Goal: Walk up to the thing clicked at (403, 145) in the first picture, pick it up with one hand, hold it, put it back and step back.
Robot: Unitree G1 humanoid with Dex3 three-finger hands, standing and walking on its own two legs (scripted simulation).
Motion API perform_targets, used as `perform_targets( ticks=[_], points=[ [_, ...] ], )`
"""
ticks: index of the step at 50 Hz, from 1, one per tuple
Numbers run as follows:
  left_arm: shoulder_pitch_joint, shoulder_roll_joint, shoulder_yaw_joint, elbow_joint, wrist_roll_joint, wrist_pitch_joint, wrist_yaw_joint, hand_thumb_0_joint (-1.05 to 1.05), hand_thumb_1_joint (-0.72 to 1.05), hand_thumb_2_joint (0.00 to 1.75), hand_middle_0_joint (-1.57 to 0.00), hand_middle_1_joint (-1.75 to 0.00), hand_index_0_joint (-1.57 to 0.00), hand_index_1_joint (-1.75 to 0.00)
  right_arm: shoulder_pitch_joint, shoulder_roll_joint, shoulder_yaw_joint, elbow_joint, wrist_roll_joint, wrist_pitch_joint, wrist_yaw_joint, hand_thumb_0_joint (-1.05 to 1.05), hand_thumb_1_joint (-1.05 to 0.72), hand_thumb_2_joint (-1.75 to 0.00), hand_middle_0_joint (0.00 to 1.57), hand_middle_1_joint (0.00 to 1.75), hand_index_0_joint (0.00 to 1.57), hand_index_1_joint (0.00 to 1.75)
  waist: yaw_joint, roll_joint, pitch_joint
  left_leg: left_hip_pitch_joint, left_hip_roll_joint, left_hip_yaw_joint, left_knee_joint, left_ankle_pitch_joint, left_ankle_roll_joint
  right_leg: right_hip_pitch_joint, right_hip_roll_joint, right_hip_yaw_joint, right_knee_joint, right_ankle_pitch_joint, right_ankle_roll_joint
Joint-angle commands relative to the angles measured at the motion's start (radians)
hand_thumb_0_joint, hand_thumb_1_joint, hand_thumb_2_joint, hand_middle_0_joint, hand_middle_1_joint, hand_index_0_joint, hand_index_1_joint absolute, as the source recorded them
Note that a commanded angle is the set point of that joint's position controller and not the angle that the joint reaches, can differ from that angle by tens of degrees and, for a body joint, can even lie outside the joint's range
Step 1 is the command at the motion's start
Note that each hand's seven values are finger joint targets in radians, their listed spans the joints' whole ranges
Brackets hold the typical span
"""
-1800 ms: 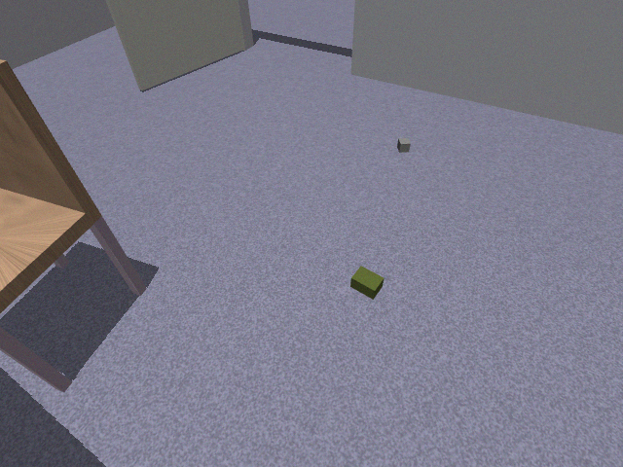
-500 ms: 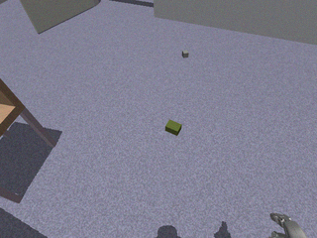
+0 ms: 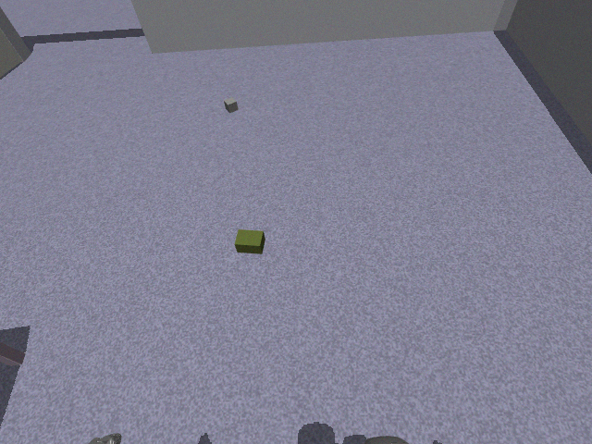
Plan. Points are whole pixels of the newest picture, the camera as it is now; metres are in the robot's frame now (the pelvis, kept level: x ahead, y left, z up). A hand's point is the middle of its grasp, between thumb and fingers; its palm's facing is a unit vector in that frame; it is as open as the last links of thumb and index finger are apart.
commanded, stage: walk up
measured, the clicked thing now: (231, 105) +1.90 +0.27 -0.73
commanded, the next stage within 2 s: stand in 1.42 s
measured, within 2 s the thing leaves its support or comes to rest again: neither
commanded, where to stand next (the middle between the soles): +0.07 -0.01 m, yaw -18 degrees
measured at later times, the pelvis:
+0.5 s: pelvis +0.01 +0.01 +0.01, yaw -11 degrees
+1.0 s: pelvis +0.00 +0.00 +0.00, yaw -17 degrees
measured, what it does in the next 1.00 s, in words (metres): steps on the spot, turning right: left foot, then right foot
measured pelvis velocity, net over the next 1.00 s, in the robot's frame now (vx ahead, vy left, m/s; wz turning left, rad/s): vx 0.00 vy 0.00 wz -0.30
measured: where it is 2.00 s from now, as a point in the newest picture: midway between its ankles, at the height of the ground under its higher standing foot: outside the picture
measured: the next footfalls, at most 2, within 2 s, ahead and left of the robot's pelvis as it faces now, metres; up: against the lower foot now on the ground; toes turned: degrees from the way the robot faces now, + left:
left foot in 0.36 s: +0.09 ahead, +0.13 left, +0.00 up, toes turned -15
right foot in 0.72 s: +0.02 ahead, -0.14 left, +0.00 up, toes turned -13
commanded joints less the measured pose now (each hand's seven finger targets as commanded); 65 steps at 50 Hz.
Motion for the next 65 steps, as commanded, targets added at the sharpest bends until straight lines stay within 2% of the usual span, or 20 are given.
perform_targets(
  ticks=[1,5,13,17,18,19,21,24,32,35,36,37,38,39,42,46,49,51,54,65],
  points=[
    [0.134,0.342,0.092,-0.087,-0.002,-0.036,0.034,0.0,0.9,0.9,-0.2,-0.3,-0.2,-0.3,-0.054,-0.182,-0.03,-0.141,0.008,-0.023,-0.028,0.0,-0.9,-0.9,0.2,0.3,0.2,0.3,0.128,-0.303,-0.144,-0.294,-0.088,-0.156,0.348,-0.246,-0.02,0.145,-0.424,0.675,-0.301,0.156,-0.315],
    [0.071,0.23,0.061,-0.102,-0.019,-0.041,0.051,0.0,0.9,0.9,-0.2,-0.3,-0.2,-0.3,0.009,-0.162,-0.018,-0.066,0.014,-0.031,-0.019,0.0,-0.9,-0.9,0.2,0.3,0.2,0.3,0.07,-0.246,-0.124,-0.272,-0.081,-0.157,0.268,-0.059,-0.018,0.148,-0.214,0.336,-0.235,0.292,-0.18],
    [0.109,0.251,0.062,-0.144,-0.005,-0.028,0.044,0.0,0.9,0.9,-0.2,-0.3,-0.2,-0.3,-0.029,-0.152,-0.02,-0.07,0.006,-0.046,-0.035,0.0,-0.9,-0.9,0.2,0.3,0.2,0.3,0.098,-0.248,-0.157,-0.122,-0.13,-0.137,0.037,-0.003,-0.013,0.027,-0.189,0.356,-0.158,0.415,-0.185],
    [0.039,0.225,0.045,-0.169,-0.026,-0.013,0.042,0.0,0.9,0.9,-0.2,-0.3,-0.2,-0.3,0.069,-0.134,-0.029,-0.037,-0.004,-0.064,-0.043,0.0,-0.9,-0.9,0.2,0.3,0.2,0.3,0.02,-0.187,-0.188,0.133,-0.151,-0.129,-0.244,0.201,0.022,-0.129,-0.17,0.347,-0.01,0.386,-0.127],
    [0.048,0.173,0.027,-0.171,-0.035,-0.012,0.044,0.0,0.9,0.9,-0.2,-0.3,-0.2,-0.3,0.07,-0.177,-0.041,-0.041,-0.018,-0.07,-0.046,0.0,-0.9,-0.9,0.2,0.3,0.2,0.3,0.015,-0.067,-0.202,0.174,-0.035,-0.294,-0.355,0.159,0.056,-0.186,-0.099,0.324,0.074,0.234,-0.065],
    [0.076,0.126,0.011,-0.163,-0.041,-0.012,0.045,0.0,0.9,0.9,-0.2,-0.3,-0.2,-0.3,0.023,-0.252,-0.055,-0.06,-0.021,-0.074,-0.045,0.0,-0.9,-0.9,0.2,0.3,0.2,0.3,0.036,0.136,-0.185,0.21,0.16,-0.553,-0.449,0.198,0.127,-0.303,0.061,0.213,0.242,-0.068,-0.004],
    [0.122,0.228,0.034,-0.107,-0.024,-0.006,0.063,0.0,0.9,0.9,-0.2,-0.3,-0.2,-0.3,-0.059,-0.277,-0.059,-0.083,0.0,-0.078,-0.038,0.0,-0.9,-0.9,0.2,0.3,0.2,0.3,0.055,0.11,-0.169,0.042,0.34,-0.674,-0.456,0.157,0.303,-0.207,0.0,0.186,0.464,-0.298,0.015],
    [0.109,0.225,0.046,-0.069,-0.025,-0.016,0.044,0.0,0.9,0.9,-0.2,-0.3,-0.2,-0.3,-0.07,-0.198,-0.031,-0.086,-0.006,-0.084,-0.04,0.0,-0.9,-0.9,0.2,0.3,0.2,0.3,0.07,0.07,-0.094,0.059,0.133,-0.374,-0.406,0.359,0.18,-0.248,-0.005,0.186,0.444,-0.199,0.005],
    [0.11,0.192,0.023,-0.02,-0.021,-0.048,0.04,0.0,0.9,0.9,-0.2,-0.3,-0.2,-0.3,-0.047,-0.219,-0.028,-0.09,-0.013,-0.048,-0.017,0.0,-0.9,-0.9,0.2,0.3,0.2,0.3,0.031,0.153,-0.176,0.079,0.095,-0.235,-0.285,0.407,0.182,-0.053,-0.004,0.0,0.075,-0.134,0.033],
    [0.186,0.185,0.028,0.029,-0.01,-0.066,0.056,0.0,0.9,0.9,-0.2,-0.3,-0.2,-0.3,-0.096,-0.184,-0.011,-0.097,0.007,-0.025,-0.01,0.0,-0.9,-0.9,0.2,0.3,0.2,0.3,0.096,0.066,-0.199,-0.012,0.071,-0.191,-0.132,0.374,0.132,0.128,0.003,-0.007,-0.194,0.073,0.006],
    [0.174,0.223,0.038,0.031,-0.003,-0.074,0.062,0.0,0.9,0.9,-0.2,-0.3,-0.2,-0.3,-0.094,-0.131,0.005,-0.099,0.014,-0.023,-0.01,0.0,-0.9,-0.9,0.2,0.3,0.2,0.3,0.093,-0.047,-0.204,-0.094,0.038,-0.173,-0.059,0.276,0.085,0.185,-0.058,0.133,-0.214,0.103,-0.013],
    [0.142,0.277,0.048,0.015,0.01,-0.086,0.066,0.0,0.9,0.9,-0.2,-0.3,-0.2,-0.3,-0.092,-0.079,0.023,-0.112,0.022,-0.023,-0.007,0.0,-0.9,-0.9,0.2,0.3,0.2,0.3,0.079,-0.231,-0.171,-0.23,-0.052,-0.13,0.049,0.076,0.016,0.183,-0.259,0.464,-0.278,0.145,-0.086],
    [0.093,0.331,0.047,0.005,0.002,-0.084,0.066,0.0,0.9,0.9,-0.2,-0.3,-0.2,-0.3,-0.135,-0.122,0.01,-0.101,0.02,-0.011,-0.019,0.0,-0.9,-0.9,0.2,0.3,0.2,0.3,0.095,-0.227,-0.125,-0.188,-0.08,-0.167,0.118,-0.169,0.007,0.017,-0.379,0.576,-0.29,0.103,-0.22],
    [0.047,0.325,0.045,-0.008,0.0,-0.081,0.062,0.0,0.9,0.9,-0.2,-0.3,-0.2,-0.3,-0.104,-0.155,-0.004,-0.069,0.013,-0.01,-0.021,0.0,-0.9,-0.9,0.2,0.3,0.2,0.3,0.074,-0.23,-0.093,-0.117,-0.054,-0.196,0.15,-0.18,0.001,-0.072,-0.39,0.576,-0.264,0.119,-0.258],
    [0.011,0.248,0.026,0.001,-0.01,-0.088,0.061,0.0,0.9,0.9,-0.2,-0.3,-0.2,-0.3,-0.082,-0.144,0.003,-0.015,0.024,-0.028,-0.013,0.0,-0.9,-0.9,0.2,0.3,0.2,0.3,0.055,-0.224,-0.107,-0.117,-0.061,-0.174,0.019,-0.085,0.016,0.017,-0.265,0.362,-0.222,0.246,-0.158],
    [-0.007,0.244,0.018,0.012,-0.016,-0.074,0.055,0.0,0.9,0.9,-0.2,-0.3,-0.2,-0.3,-0.046,-0.125,0.012,0.036,0.016,-0.043,-0.018,0.0,-0.9,-0.9,0.2,0.3,0.2,0.3,0.044,-0.259,-0.174,0.06,-0.107,-0.113,-0.233,0.114,0.008,-0.015,-0.187,0.255,-0.13,0.348,-0.102],
    [-0.018,0.162,-0.003,0.015,-0.04,-0.061,0.05,0.0,0.9,0.9,-0.2,-0.3,-0.2,-0.3,-0.062,-0.193,-0.004,0.065,0.002,-0.067,-0.027,0.0,-0.9,-0.9,0.2,0.3,0.2,0.3,0.063,-0.088,-0.225,0.135,0.057,-0.328,-0.382,0.293,0.068,-0.063,-0.091,0.171,-0.025,0.192,-0.013],
    [0.007,0.18,0.0,0.074,-0.03,-0.056,0.052,0.0,0.9,0.9,-0.2,-0.3,-0.2,-0.3,-0.163,-0.198,0.007,0.068,0.013,-0.061,-0.016,0.0,-0.9,-0.9,0.2,0.3,0.2,0.3,0.103,-0.05,-0.18,-0.028,0.1,-0.333,-0.374,0.138,0.118,0.077,-0.059,0.13,-0.086,-0.031,-0.011],
    [-0.045,0.219,0.005,0.094,-0.025,-0.072,0.046,0.0,0.9,0.9,-0.2,-0.3,-0.2,-0.3,-0.146,-0.147,0.028,0.097,0.017,-0.058,-0.014,0.0,-0.9,-0.9,0.2,0.3,0.2,0.3,0.069,-0.083,-0.152,0.002,-0.044,-0.175,-0.306,0.146,0.027,0.047,-0.145,0.261,-0.181,0.137,-0.049],
    [-0.127,0.185,-0.017,0.185,-0.032,-0.06,0.041,0.0,0.9,0.9,-0.2,-0.3,-0.2,-0.3,-0.183,-0.147,0.036,0.189,0.016,-0.063,-0.016,0.0,-0.9,-0.9,0.2,0.3,0.2,0.3,0.066,-0.056,-0.154,0.068,-0.005,-0.194,-0.424,0.172,0.03,0.072,-0.117,0.208,-0.23,0.2,-0.015]
  ],
)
